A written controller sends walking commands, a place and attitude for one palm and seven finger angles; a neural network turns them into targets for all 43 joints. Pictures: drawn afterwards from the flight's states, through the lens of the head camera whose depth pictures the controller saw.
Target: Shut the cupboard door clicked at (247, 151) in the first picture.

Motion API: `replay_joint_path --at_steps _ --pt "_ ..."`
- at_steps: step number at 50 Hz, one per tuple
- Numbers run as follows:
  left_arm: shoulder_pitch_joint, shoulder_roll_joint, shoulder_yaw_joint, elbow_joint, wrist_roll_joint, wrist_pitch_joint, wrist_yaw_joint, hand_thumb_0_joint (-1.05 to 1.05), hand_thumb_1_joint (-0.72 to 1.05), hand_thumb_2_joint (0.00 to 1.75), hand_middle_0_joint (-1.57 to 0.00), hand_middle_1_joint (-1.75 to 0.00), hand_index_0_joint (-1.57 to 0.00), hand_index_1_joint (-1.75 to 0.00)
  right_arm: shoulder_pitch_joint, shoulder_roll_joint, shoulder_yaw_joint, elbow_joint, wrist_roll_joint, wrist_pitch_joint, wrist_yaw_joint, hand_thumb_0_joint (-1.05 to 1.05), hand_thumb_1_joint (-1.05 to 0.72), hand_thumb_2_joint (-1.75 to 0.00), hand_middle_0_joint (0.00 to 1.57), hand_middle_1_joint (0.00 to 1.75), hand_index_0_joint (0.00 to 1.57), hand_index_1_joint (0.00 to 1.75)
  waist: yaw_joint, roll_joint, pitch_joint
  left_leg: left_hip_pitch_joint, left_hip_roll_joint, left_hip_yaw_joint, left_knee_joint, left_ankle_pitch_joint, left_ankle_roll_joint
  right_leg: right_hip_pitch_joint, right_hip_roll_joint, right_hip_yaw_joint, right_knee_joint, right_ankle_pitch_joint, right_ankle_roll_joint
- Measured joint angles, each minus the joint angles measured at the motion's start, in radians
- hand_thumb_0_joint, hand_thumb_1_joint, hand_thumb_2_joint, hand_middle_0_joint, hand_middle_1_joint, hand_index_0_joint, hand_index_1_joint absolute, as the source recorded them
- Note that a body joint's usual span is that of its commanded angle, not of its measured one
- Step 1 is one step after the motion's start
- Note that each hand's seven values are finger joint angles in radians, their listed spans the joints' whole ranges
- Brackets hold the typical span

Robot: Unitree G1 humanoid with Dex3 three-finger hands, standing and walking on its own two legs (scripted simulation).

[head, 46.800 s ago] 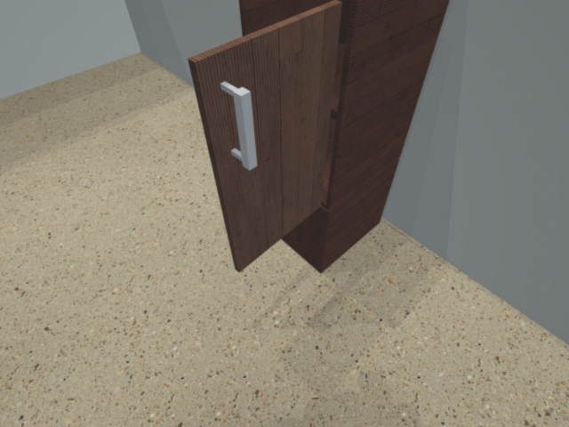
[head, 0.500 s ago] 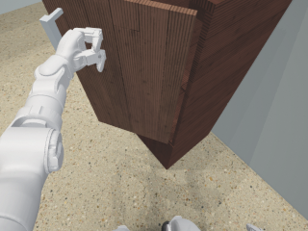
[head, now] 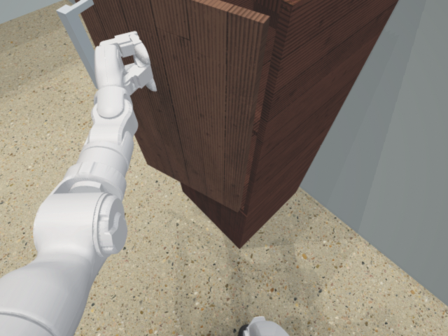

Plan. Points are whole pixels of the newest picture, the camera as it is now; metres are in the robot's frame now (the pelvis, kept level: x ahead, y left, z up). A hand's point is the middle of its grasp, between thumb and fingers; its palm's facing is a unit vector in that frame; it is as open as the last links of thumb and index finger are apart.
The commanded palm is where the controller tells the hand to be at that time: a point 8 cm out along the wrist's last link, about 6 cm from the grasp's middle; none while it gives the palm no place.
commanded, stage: pull the fist back off the door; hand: left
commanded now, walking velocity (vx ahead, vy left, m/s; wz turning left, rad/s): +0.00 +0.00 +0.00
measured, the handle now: (94, 47) +0.61 +0.17 +0.15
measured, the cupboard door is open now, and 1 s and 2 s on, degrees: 16 16 16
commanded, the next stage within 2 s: draw the hand back to the body in 0.62 s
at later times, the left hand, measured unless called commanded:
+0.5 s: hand (141, 119) +0.43 +0.08 +0.15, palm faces +0.02 -1.00 -0.01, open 3.1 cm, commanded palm +0.41 +0.13 +0.16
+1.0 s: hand (113, 137) +0.39 +0.12 +0.16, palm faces +0.06 -1.00 -0.04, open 3.1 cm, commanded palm +0.35 +0.16 +0.17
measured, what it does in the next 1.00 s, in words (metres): stands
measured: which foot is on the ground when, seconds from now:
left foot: down 0.00-1.00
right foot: down 0.00-1.00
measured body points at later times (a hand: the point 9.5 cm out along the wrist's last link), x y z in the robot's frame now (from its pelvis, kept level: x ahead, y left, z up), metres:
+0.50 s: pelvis +0.00 -0.01 +0.02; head +0.03 -0.02 +0.47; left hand +0.42 +0.14 +0.15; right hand +0.10 -0.27 -0.10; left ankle -0.03 +0.10 -0.71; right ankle +0.02 -0.10 -0.71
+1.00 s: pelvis -0.01 -0.01 +0.02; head -0.01 -0.04 +0.47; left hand +0.39 +0.17 +0.16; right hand +0.07 -0.26 -0.11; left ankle -0.03 +0.10 -0.71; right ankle +0.02 -0.10 -0.71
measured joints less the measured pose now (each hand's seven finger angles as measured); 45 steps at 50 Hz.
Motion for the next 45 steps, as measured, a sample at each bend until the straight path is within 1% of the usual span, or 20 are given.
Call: replay_joint_path --at_steps 2,3,7,9,11,13,16,19,21,25,28,31,33,35,37,39,41,43,45 --pt "0.038 -0.007 -0.006 -0.003 0.018 -0.001 -0.005 0.02 0.89 0.92 -1.3 -1.5 -1.3 -1.5 0.0 0.012 0.0 -0.007 0.006 0.02 0.003 0.0 -0.91 -0.9 0.2 0.3 0.2 0.3 0.003 0.004 -0.001 0.032 0.003 0.009 -0.014 -0.003 0.0 0.026 0.004 0.009 -0.009 -0.002 0.0" --pt "0.055 -0.011 -0.007 -0.004 0.016 0.006 -0.015 0.02 0.89 0.92 -1.3 -1.5 -1.3 -1.5 -0.001 0.017 0.0 -0.009 0.011 0.029 0.0 0.0 -0.91 -0.9 0.2 0.3 0.2 0.3 0.006 0.007 -0.001 0.05 0.004 0.012 -0.024 -0.002 0.0 0.042 0.007 0.013 -0.017 -0.001 0.0" --pt "0.114 -0.038 0.008 -0.038 -0.034 0.038 -0.047 0.02 0.9 0.91 -1.3 -1.5 -1.3 -1.5 -0.01 0.026 -0.001 -0.02 0.032 0.05 -0.019 0.0 -0.91 -0.9 0.2 0.3 0.2 0.3 0.025 0.012 0.004 0.128 0.01 0.023 -0.068 0.004 -0.002 0.114 0.016 0.024 -0.057 0.008 -0.002" --pt "0.144 -0.054 0.007 -0.077 -0.052 0.032 -0.05 0.02 0.9 0.91 -1.3 -1.5 -1.29 -1.5 -0.017 0.025 -0.003 -0.024 0.038 0.049 -0.026 0.0 -0.91 -0.9 0.2 0.3 0.2 0.3 0.037 0.011 0.005 0.159 0.012 0.025 -0.086 0.008 -0.004 0.144 0.018 0.026 -0.073 0.012 -0.003" --pt "0.178 -0.067 -0.003 -0.122 -0.053 0.019 -0.05 0.02 0.9 0.91 -1.3 -1.5 -1.29 -1.5 -0.026 0.022 -0.006 -0.029 0.041 0.046 -0.029 0.0 -0.91 -0.9 0.2 0.3 0.2 0.3 0.051 0.008 0.002 0.184 0.012 0.025 -0.099 0.012 -0.005 0.167 0.019 0.027 -0.084 0.013 -0.004" --pt "0.213 -0.074 -0.021 -0.16 -0.047 0.012 -0.052 0.02 0.9 0.91 -1.3 -1.5 -1.29 -1.5 -0.039 0.017 -0.01 -0.035 0.046 0.044 -0.029 0.0 -0.91 -0.9 0.2 0.3 0.2 0.3 0.065 0.004 -0.001 0.203 0.011 0.024 -0.11 0.016 -0.007 0.185 0.019 0.026 -0.091 0.014 -0.006" --pt "0.268 -0.08 -0.059 -0.205 -0.05 0.039 -0.063 0.02 0.9 0.9 -1.3 -1.5 -1.29 -1.5 -0.065 0.007 -0.017 -0.044 0.058 0.052 -0.029 0.0 -0.91 -0.9 0.2 0.3 0.2 0.3 0.085 -0.003 0.0 0.23 0.009 0.017 -0.124 0.023 -0.009 0.213 0.016 0.02 -0.101 0.017 -0.008" --pt "0.329 -0.096 -0.101 -0.257 -0.074 0.088 -0.076 0.02 0.9 0.9 -1.3 -1.5 -1.29 -1.5 -0.096 -0.002 -0.023 -0.055 0.072 0.06 -0.038 0.0 -0.91 -0.9 0.2 0.3 0.2 0.3 0.104 -0.011 0.015 0.257 0.006 0.007 -0.137 0.034 -0.011 0.245 0.014 0.01 -0.116 0.024 -0.01" --pt "0.37 -0.113 -0.135 -0.308 -0.093 0.109 -0.077 0.02 0.9 0.9 -1.3 -1.5 -1.29 -1.5 -0.119 -0.008 -0.027 -0.062 0.079 0.057 -0.049 0.01 -0.91 -0.9 0.2 0.3 0.2 0.3 0.115 -0.014 0.032 0.271 0.005 -0.002 -0.142 0.041 -0.012 0.264 0.012 0.002 -0.125 0.029 -0.011" --pt "0.422 -0.151 -0.19 -0.407 -0.107 0.098 -0.067 0.02 0.9 0.9 -1.3 -1.5 -1.29 -1.5 -0.172 -0.011 -0.028 -0.062 0.084 0.036 -0.071 0.01 -0.91 -0.9 0.2 0.3 0.2 0.3 0.131 -0.02 0.059 0.293 0.0 -0.013 -0.146 0.052 -0.013 0.292 0.007 -0.009 -0.131 0.037 -0.012" --pt "0.417 -0.164 -0.214 -0.431 -0.1 0.085 -0.054 0.02 0.9 0.9 -1.3 -1.5 -1.3 -1.5 -0.209 -0.003 -0.018 -0.056 0.085 0.026 -0.08 0.01 -0.91 -0.9 0.2 0.3 0.2 0.3 0.133 -0.028 0.064 0.305 -0.004 -0.015 -0.15 0.059 -0.013 0.301 0.003 -0.012 -0.129 0.04 -0.012" --pt "0.377 -0.163 -0.227 -0.395 -0.084 0.101 -0.041 0.02 0.9 0.9 -1.3 -1.5 -1.3 -1.5 -0.233 0.009 -0.003 -0.053 0.088 0.027 -0.083 0.01 -0.91 -0.9 0.2 0.3 0.2 0.3 0.127 -0.029 0.061 0.31 -0.007 -0.018 -0.154 0.066 -0.014 0.306 -0.001 -0.015 -0.128 0.043 -0.013" --pt "0.337 -0.159 -0.22 -0.345 -0.079 0.127 -0.037 0.02 0.9 0.9 -1.3 -1.5 -1.3 -1.5 -0.243 0.017 0.009 -0.052 0.088 0.034 -0.085 0.0 -0.91 -0.9 0.2 0.3 0.2 0.3 0.12 -0.028 0.06 0.311 -0.009 -0.018 -0.158 0.071 -0.014 0.306 -0.003 -0.015 -0.129 0.046 -0.013" --pt "0.302 -0.153 -0.205 -0.294 -0.087 0.153 -0.033 0.02 0.89 0.9 -1.3 -1.5 -1.3 -1.5 -0.244 0.024 0.02 -0.053 0.089 0.041 -0.087 0.0 -0.91 -0.9 0.2 0.3 0.2 0.3 0.114 -0.025 0.06 0.309 -0.01 -0.017 -0.163 0.077 -0.014 0.303 -0.004 -0.013 -0.132 0.051 -0.013" --pt "0.275 -0.147 -0.178 -0.249 -0.098 0.163 -0.031 0.02 0.89 0.9 -1.3 -1.5 -1.3 -1.5 -0.239 0.03 0.029 -0.053 0.087 0.044 -0.088 0.0 -0.91 -0.9 0.2 0.3 0.2 0.3 0.108 -0.023 0.063 0.306 -0.01 -0.013 -0.166 0.081 -0.014 0.298 -0.004 -0.01 -0.134 0.055 -0.013" --pt "0.267 -0.141 -0.147 -0.23 -0.107 0.154 -0.032 0.02 0.89 0.9 -1.3 -1.5 -1.3 -1.5 -0.225 0.034 0.033 -0.051 0.084 0.045 -0.087 0.0 -0.91 -0.9 0.2 0.3 0.2 0.3 0.104 -0.023 0.066 0.302 -0.009 -0.008 -0.169 0.084 -0.014 0.29 -0.002 -0.005 -0.133 0.059 -0.014" --pt "0.296 -0.135 -0.113 -0.258 -0.107 0.124 -0.04 0.02 0.89 0.9 -1.3 -1.5 -1.3 -1.5 -0.203 0.037 0.033 -0.052 0.081 0.045 -0.084 0.0 -0.91 -0.9 0.2 0.3 0.2 0.3 0.105 -0.024 0.065 0.303 -0.006 0.003 -0.174 0.085 -0.015 0.284 0.002 0.006 -0.133 0.061 -0.015" --pt "0.365 -0.125 -0.097 -0.327 -0.102 0.087 -0.052 0.02 0.9 0.9 -1.3 -1.5 -1.29 -1.5 -0.174 0.036 0.027 -0.054 0.08 0.046 -0.08 0.01 -0.91 -0.9 0.2 0.3 0.2 0.3 0.109 -0.021 0.057 0.31 -0.003 0.015 -0.181 0.083 -0.015 0.284 0.007 0.018 -0.134 0.061 -0.016" --pt "0.446 -0.113 -0.098 -0.402 -0.093 0.063 -0.071 0.02 0.9 0.9 -1.3 -1.5 -1.29 -1.5 -0.144 0.031 0.019 -0.052 0.082 0.047 -0.076 0.01 -0.91 -0.9 0.2 0.3 0.2 0.3 0.116 -0.016 0.047 0.324 0.001 0.024 -0.187 0.08 -0.016 0.293 0.011 0.027 -0.137 0.059 -0.016"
